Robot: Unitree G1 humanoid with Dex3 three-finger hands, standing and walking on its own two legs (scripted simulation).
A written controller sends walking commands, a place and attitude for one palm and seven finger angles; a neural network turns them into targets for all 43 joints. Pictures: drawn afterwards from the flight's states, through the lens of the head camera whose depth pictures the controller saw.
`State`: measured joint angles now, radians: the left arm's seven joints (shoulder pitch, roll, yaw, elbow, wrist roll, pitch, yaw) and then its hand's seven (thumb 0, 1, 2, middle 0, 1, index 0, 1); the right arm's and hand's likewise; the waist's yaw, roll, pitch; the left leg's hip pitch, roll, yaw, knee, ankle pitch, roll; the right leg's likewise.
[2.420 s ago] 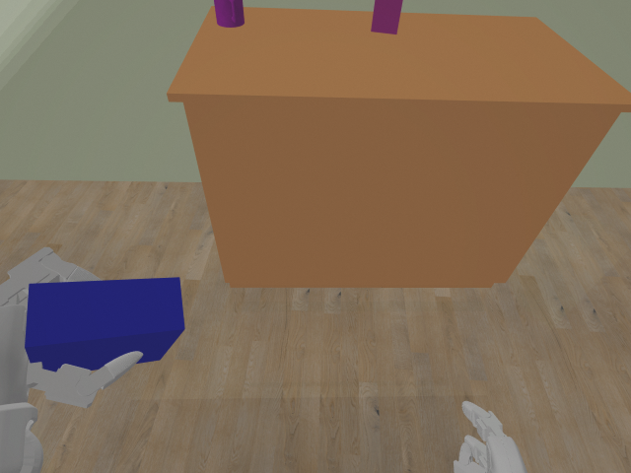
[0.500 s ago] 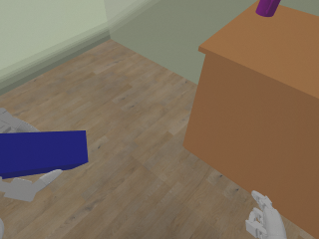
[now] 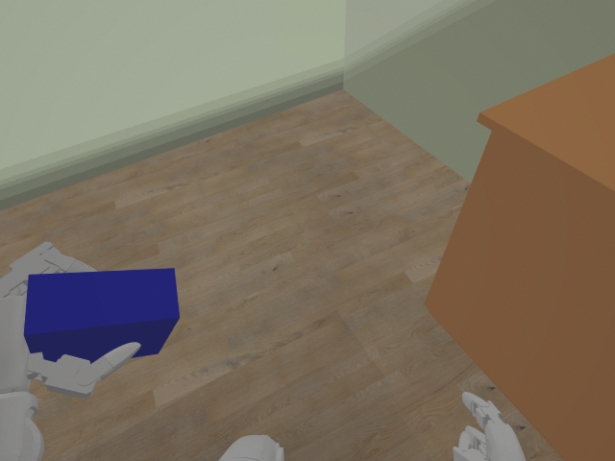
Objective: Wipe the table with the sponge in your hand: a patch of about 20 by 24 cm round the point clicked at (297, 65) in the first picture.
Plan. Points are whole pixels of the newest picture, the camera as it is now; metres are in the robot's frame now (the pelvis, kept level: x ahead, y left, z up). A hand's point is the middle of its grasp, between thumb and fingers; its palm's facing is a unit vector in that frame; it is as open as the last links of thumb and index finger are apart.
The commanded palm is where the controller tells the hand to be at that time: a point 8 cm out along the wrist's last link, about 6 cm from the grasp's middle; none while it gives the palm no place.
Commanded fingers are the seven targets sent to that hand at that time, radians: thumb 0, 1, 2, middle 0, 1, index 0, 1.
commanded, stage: walk to a spot facing it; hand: left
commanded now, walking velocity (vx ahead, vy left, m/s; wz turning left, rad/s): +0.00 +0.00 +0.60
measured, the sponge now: (125, 319) +0.23 +0.20 +0.14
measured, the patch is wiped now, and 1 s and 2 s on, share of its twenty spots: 0.00 0.00 0.00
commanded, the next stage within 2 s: turn to face it in 1.54 s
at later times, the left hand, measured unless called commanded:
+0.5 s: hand out of the picture +0.07 +0.28 +0.18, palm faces +0.63 -0.66 -0.40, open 9.5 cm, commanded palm +0.02 +0.30 +0.18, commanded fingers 0.00 0.10 1.30 -1.20 -1.60 -1.20 -1.60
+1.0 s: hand out of the picture +0.05 +0.31 +0.17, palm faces +0.80 -0.47 -0.38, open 9.5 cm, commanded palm -0.01 +0.32 +0.18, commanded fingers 0.00 0.10 1.30 -1.20 -1.60 -1.20 -1.60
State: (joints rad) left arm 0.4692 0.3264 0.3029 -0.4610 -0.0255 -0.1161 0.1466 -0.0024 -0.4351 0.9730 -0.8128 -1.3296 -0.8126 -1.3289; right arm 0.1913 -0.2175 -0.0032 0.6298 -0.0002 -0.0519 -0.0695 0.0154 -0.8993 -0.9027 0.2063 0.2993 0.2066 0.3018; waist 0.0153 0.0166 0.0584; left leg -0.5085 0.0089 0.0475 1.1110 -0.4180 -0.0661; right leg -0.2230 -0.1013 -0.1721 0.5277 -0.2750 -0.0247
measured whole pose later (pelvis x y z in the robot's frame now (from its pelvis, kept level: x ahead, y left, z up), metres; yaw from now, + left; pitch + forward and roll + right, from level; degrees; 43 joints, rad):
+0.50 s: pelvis -0.06 -0.01 +0.00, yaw +16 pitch -1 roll -2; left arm 0.47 0.36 0.34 -0.50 -0.02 -0.18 0.14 0.00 -0.44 0.98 -0.81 -1.33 -0.81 -1.33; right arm 0.27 -0.12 0.04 0.63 0.00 -0.10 -0.04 0.01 -0.90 -0.90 0.21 0.30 0.21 0.30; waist 0.03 0.05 -0.01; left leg -0.28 0.05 -0.07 0.48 -0.20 0.02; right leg -0.39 -0.05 -0.12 0.86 -0.43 0.07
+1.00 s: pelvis -0.02 +0.00 -0.01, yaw +29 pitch +0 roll +2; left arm 0.47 0.35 0.35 -0.58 -0.02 -0.18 0.20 0.00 -0.44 0.98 -0.81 -1.33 -0.81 -1.33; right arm 0.24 -0.28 -0.06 0.55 0.00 -0.07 -0.07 0.01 -0.90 -0.90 0.20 0.30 0.20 0.30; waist 0.04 -0.04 0.05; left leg -0.31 0.05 0.19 0.53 -0.23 0.03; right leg -0.20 -0.17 -0.25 0.69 -0.44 0.02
